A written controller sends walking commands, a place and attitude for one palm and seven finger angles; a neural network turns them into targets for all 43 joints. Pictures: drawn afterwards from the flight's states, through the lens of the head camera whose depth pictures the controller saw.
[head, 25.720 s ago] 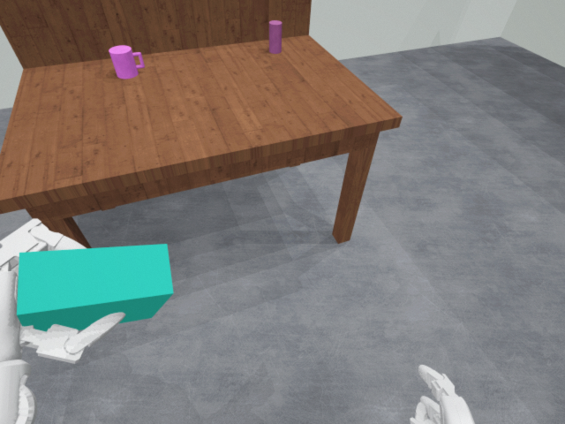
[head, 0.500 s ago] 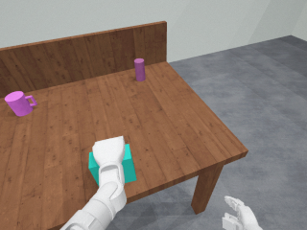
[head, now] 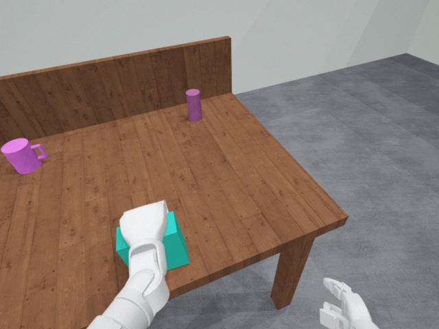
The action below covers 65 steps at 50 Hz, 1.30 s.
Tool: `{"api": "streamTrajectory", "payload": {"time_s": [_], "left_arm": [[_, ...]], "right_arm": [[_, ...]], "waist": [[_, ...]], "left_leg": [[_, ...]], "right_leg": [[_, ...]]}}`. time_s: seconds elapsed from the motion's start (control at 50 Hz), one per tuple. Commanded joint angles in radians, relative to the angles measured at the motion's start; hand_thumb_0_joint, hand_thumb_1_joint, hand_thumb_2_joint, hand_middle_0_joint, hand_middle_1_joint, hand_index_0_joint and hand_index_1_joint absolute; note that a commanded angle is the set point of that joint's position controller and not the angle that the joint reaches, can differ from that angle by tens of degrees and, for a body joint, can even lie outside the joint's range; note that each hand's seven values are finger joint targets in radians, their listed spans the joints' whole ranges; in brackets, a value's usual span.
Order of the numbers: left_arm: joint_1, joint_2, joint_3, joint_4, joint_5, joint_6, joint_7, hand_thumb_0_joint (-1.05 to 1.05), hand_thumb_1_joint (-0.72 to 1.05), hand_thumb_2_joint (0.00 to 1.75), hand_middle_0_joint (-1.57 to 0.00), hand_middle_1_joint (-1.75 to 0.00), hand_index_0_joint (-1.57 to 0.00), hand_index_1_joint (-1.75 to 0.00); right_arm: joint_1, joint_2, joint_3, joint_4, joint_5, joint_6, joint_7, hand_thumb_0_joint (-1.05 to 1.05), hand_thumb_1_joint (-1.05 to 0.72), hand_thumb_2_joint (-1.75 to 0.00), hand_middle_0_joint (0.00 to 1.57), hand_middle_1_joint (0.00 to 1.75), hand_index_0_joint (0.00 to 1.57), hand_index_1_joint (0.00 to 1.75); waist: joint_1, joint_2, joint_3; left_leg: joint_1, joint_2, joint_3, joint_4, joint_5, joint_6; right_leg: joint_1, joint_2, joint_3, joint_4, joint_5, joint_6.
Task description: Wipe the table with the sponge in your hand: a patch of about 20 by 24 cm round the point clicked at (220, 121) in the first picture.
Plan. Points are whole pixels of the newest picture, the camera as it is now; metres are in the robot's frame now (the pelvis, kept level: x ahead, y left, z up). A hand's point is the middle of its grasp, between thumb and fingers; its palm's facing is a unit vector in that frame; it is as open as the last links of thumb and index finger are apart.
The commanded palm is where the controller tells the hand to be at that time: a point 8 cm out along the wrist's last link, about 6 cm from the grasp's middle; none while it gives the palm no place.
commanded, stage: slide back across to the middle lane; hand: left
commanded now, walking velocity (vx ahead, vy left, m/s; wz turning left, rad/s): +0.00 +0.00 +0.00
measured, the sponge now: (157, 251) +0.29 +0.18 -0.05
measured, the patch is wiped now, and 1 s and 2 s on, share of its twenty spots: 1.00 1.00 1.00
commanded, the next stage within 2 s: wipe forward along the middle lane in 0.48 s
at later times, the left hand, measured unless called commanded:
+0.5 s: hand (129, 250) +0.26 +0.22 +0.00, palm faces -0.01 -0.13 -0.99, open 9.5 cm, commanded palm +0.22 +0.22 +0.05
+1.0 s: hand (124, 242) +0.28 +0.24 +0.00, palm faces -0.07 -0.07 -1.00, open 9.5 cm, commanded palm +0.26 +0.24 +0.03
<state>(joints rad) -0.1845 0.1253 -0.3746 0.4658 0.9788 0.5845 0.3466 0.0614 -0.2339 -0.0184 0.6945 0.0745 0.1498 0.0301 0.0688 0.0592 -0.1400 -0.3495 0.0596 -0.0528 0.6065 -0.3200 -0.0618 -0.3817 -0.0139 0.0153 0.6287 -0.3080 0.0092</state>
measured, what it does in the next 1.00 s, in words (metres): stands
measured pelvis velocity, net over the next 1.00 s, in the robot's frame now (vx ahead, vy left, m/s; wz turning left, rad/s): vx -0.01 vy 0.00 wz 0.01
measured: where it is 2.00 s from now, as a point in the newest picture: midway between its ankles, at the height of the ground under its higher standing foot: outside the picture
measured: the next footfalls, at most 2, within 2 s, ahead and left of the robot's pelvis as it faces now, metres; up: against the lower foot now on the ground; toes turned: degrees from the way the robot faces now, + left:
none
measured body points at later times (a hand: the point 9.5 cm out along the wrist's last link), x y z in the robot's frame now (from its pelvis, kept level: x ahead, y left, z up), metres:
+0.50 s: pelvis +0.01 +0.01 +0.00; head -0.02 -0.02 +0.45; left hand +0.26 +0.22 +0.06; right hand +0.26 -0.20 -0.07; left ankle +0.00 +0.17 -0.73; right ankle +0.01 -0.13 -0.73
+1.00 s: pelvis -0.01 +0.00 +0.00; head -0.01 -0.03 +0.44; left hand +0.28 +0.24 +0.05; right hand +0.19 -0.23 -0.11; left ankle +0.00 +0.17 -0.73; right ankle +0.01 -0.13 -0.73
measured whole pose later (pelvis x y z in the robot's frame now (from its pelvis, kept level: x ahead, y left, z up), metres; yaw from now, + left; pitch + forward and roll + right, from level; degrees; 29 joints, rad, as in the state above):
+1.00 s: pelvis -0.01 +0.00 +0.00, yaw +1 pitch +5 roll +0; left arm -0.18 0.22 -0.20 0.48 1.02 0.46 0.28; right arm 0.10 -0.24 -0.01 0.72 0.06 0.07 -0.04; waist 0.07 0.06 -0.13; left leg -0.42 0.05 -0.07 0.64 -0.32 -0.06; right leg -0.45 -0.02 0.01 0.67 -0.31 0.01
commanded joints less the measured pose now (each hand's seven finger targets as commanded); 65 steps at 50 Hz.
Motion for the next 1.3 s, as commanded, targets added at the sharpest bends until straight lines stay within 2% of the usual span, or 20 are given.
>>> {"api": "streamTrajectory", "payload": {"time_s": [0.0, 0.06, 0.12, 0.16, 0.2, 0.36, 0.38, 0.44, 0.62, 0.66, 0.74, 0.76, 0.8, 0.9, 0.96, 1.02, 1.06, 1.1, 1.26, 1.28], "left_arm": [[-0.061, 0.083, 0.065, -0.14, 0.004, 0.018, -0.027, 0.0, 0.1, 1.3, -1.2, -1.6, -1.2, -1.6], [0.011, 0.15, 0.128, -0.168, 0.02, 0.015, -0.04, 0.0, 0.1, 1.3, -1.2, -1.6, -1.2, -1.6], [0.051, 0.112, 0.082, -0.205, 0.035, 0.004, -0.052, 0.0, 0.1, 1.3, -1.2, -1.6, -1.2, -1.6], [0.072, 0.17, 0.138, -0.224, 0.038, -0.002, -0.056, 0.0, 0.1, 1.3, -1.2, -1.6, -1.2, -1.6], [0.056, 0.124, 0.082, -0.249, 0.041, -0.007, -0.062, 0.0, 0.1, 1.3, -1.2, -1.6, -1.2, -1.6], [0.173, 0.227, 0.197, -0.281, 0.058, -0.03, -0.057, 0.0, 0.1, 1.3, -1.2, -1.6, -1.2, -1.6], [0.163, 0.179, 0.145, -0.301, 0.059, -0.028, -0.061, 0.0, 0.1, 1.3, -1.2, -1.6, -1.2, -1.6], [0.157, 0.2, 0.16, -0.295, 0.06, -0.024, -0.067, 0.0, 0.1, 1.3, -1.2, -1.6, -1.2, -1.6], [0.047, 0.181, 0.144, -0.257, 0.069, -0.063, -0.076, 0.0, 0.1, 1.3, -1.2, -1.6, -1.2, -1.6], [0.027, 0.255, 0.226, -0.22, 0.075, -0.074, -0.064, 0.0, 0.1, 1.3, -1.2, -1.6, -1.2, -1.6], [-0.039, 0.232, 0.218, -0.152, 0.08, -0.09, -0.048, 0.0, 0.1, 1.3, -1.2, -1.6, -1.2, -1.6], [-0.059, 0.271, 0.257, -0.138, 0.081, -0.088, -0.044, 0.0, 0.1, 1.3, -1.2, -1.6, -1.2, -1.6], [-0.119, 0.225, 0.208, -0.104, 0.077, -0.092, -0.044, 0.0, 0.1, 1.3, -1.2, -1.6, -1.2, -1.6], [-0.142, 0.235, 0.225, -0.041, 0.062, -0.107, -0.043, 0.0, 0.1, 1.3, -1.2, -1.6, -1.2, -1.6], [-0.157, 0.305, 0.29, 0.011, 0.065, -0.119, -0.038, 0.0, 0.1, 1.3, -1.2, -1.6, -1.2, -1.6], [-0.218, 0.278, 0.256, 0.05, 0.068, -0.141, -0.035, 0.0, 0.1, 1.3, -1.2, -1.6, -1.2, -1.6], [-0.255, 0.355, 0.322, 0.085, 0.067, -0.15, -0.028, 0.0, 0.1, 1.3, -1.2, -1.6, -1.2, -1.6], [-0.266, 0.298, 0.27, 0.111, 0.063, -0.163, -0.029, 0.0, 0.1, 1.3, -1.2, -1.6, -1.2, -1.6], [-0.393, 0.409, 0.343, 0.244, 0.069, -0.199, -0.018, 0.0, 0.1, 1.3, -1.2, -1.6, -1.2, -1.6], [-0.398, 0.374, 0.308, 0.237, 0.058, -0.207, -0.02, 0.0, 0.1, 1.3, -1.2, -1.6, -1.2, -1.6]], "right_arm": [[-0.241, -0.1, -0.027, -0.186, 0.0, -0.062, -0.003, 0.0, -0.9, -0.9, 0.2, 0.3, 0.2, 0.3], [-0.242, -0.111, -0.028, -0.185, -0.004, -0.065, -0.003, 0.0, -0.9, -0.9, 0.2, 0.3, 0.2, 0.3], [-0.248, -0.102, -0.024, -0.196, -0.003, -0.072, -0.001, 0.0, -0.9, -0.9, 0.2, 0.3, 0.2, 0.3], [-0.246, -0.11, -0.026, -0.194, -0.003, -0.075, -0.002, 0.0, -0.9, -0.9, 0.2, 0.3, 0.2, 0.3], [-0.251, -0.1, -0.022, -0.202, -0.002, -0.079, -0.005, 0.0, -0.9, -0.9, 0.2, 0.3, 0.2, 0.3], [-0.242, -0.111, -0.023, -0.198, -0.007, -0.092, -0.01, 0.0, -0.9, -0.9, 0.2, 0.3, 0.2, 0.3], [-0.245, -0.102, -0.019, -0.209, -0.006, -0.091, -0.01, 0.0, -0.9, -0.9, 0.2, 0.3, 0.2, 0.3], [-0.248, -0.104, -0.017, -0.206, -0.006, -0.098, -0.016, 0.0, -0.9, -0.9, 0.2, 0.3, 0.2, 0.3], [-0.211, -0.11, -0.02, -0.186, -0.014, -0.114, -0.035, 0.0, -0.9, -0.9, 0.2, 0.3, 0.2, 0.3], [-0.197, -0.12, -0.024, -0.169, -0.019, -0.117, -0.045, 0.0, -0.9, -0.9, 0.2, 0.3, 0.2, 0.3], [-0.178, -0.118, -0.022, -0.154, -0.021, -0.123, -0.061, 0.0, -0.9, -0.9, 0.2, 0.3, 0.2, 0.3], [-0.169, -0.126, -0.026, -0.145, -0.022, -0.121, -0.065, 0.0, -0.9, -0.9, 0.2, 0.3, 0.2, 0.3], [-0.162, -0.12, -0.022, -0.146, -0.018, -0.126, -0.07, 0.0, -0.9, -0.9, 0.2, 0.3, 0.2, 0.3], [-0.132, -0.125, -0.027, -0.144, -0.017, -0.13, -0.079, 0.0, -0.9, -0.9, 0.2, 0.3, 0.2, 0.3], [-0.114, -0.137, -0.03, -0.131, -0.02, -0.128, -0.084, 0.0, -0.9, -0.9, 0.2, 0.3, 0.2, 0.3], [-0.095, -0.132, -0.029, -0.131, -0.019, -0.132, -0.089, 0.0, -0.9, -0.9, 0.2, 0.3, 0.2, 0.3], [-0.078, -0.141, -0.031, -0.118, -0.02, -0.132, -0.095, 0.0, -0.9, -0.9, 0.2, 0.3, 0.2, 0.3], [-0.065, -0.132, -0.032, -0.123, -0.019, -0.136, -0.097, 0.0, -0.9, -0.9, 0.2, 0.3, 0.2, 0.3], [-0.014, -0.143, -0.035, -0.101, -0.018, -0.136, -0.105, 0.0, -0.9, -0.9, 0.2, 0.3, 0.2, 0.3], [-0.01, -0.137, -0.035, -0.111, -0.017, -0.137, -0.107, 0.0, -0.9, -0.9, 0.2, 0.3, 0.2, 0.3]], "waist": [[0.027, -0.143, -0.111], [0.043, -0.159, -0.105], [0.034, -0.143, -0.082], [0.042, -0.137, -0.083], [0.027, -0.126, -0.068], [0.052, -0.124, -0.086], [0.042, -0.114, -0.089], [0.043, -0.115, -0.054], [0.016, -0.122, -0.061], [0.026, -0.122, -0.062], [0.007, -0.14, -0.064], [0.013, -0.149, -0.068], [-0.009, -0.151, -0.057], [-0.011, -0.161, -0.106], [-0.007, -0.173, -0.091], [-0.027, -0.175, -0.073], [-0.024, -0.176, -0.081], [-0.037, -0.171, -0.082], [-0.044, -0.154, -0.12], [-0.051, -0.148, -0.134]], "left_leg": [[0.043, -0.093, 0.089, -0.073, 0.194, 0.073], [0.05, -0.09, 0.085, -0.078, 0.21, 0.071], [0.053, -0.091, 0.084, -0.075, 0.22, 0.073], [0.06, -0.089, 0.08, -0.078, 0.225, 0.071], [0.064, -0.092, 0.083, -0.075, 0.218, 0.074], [0.068, -0.092, 0.078, -0.068, 0.256, 0.068], [0.067, -0.093, 0.082, -0.071, 0.249, 0.072], [0.065, -0.092, 0.079, -0.074, 0.227, 0.073], [0.049, -0.09, 0.067, -0.066, 0.188, 0.076], [0.034, -0.089, 0.066, -0.069, 0.162, 0.072], [0.003, -0.094, 0.07, -0.056, 0.137, 0.073], [-0.001, -0.092, 0.066, -0.062, 0.123, 0.07], [-0.017, -0.094, 0.069, -0.055, 0.093, 0.073], [-0.042, -0.097, 0.071, -0.036, 0.092, 0.074], [-0.075, -0.095, 0.068, -0.033, 0.064, 0.071], [-0.1, -0.095, 0.071, -0.025, 0.03, 0.075], [-0.12, -0.092, 0.067, -0.022, 0.014, 0.072], [-0.13, -0.094, 0.075, -0.013, 0.005, 0.075], [-0.196, -0.089, 0.066, 0.006, -0.032, 0.073], [-0.196, -0.09, 0.073, 0.012, -0.038, 0.077]], "right_leg": [[0.139, 0.046, -0.067, -0.123, 0.235, -0.067], [0.155, 0.048, -0.056, -0.13, 0.259, -0.069], [0.145, 0.047, -0.063, -0.118, 0.274, -0.068], [0.148, 0.05, -0.054, -0.124, 0.277, -0.072], [0.134, 0.048, -0.062, -0.122, 0.269, -0.067], [0.155, 0.051, -0.046, -0.107, 0.338, -0.073], [0.153, 0.048, -0.058, -0.103, 0.322, -0.068], [0.131, 0.05, -0.058, -0.116, 0.272, -0.067], [0.081, 0.054, -0.067, -0.107, 0.211, -0.068], [0.071, 0.055, -0.056, -0.114, 0.179, -0.068], [0.046, 0.049, -0.058, -0.105, 0.166, -0.062], [0.042, 0.052, -0.052, -0.11, 0.134, -0.064], [0.015, 0.048, -0.059, -0.11, 0.098, -0.058], [0.022, 0.044, -0.055, -0.1, 0.111, -0.054], [0.004, 0.045, -0.042, -0.106, 0.08, -0.052], [-0.031, 0.041, -0.048, -0.103, 0.029, -0.045], [-0.039, 0.044, -0.037, -0.103, 0.005, -0.047], [-0.052, 0.039, -0.042, -0.101, -0.003, -0.041], [-0.082, 0.04, -0.027, -0.084, -0.058, -0.038], [-0.076, 0.035, -0.027, -0.086, -0.061, -0.031]]}}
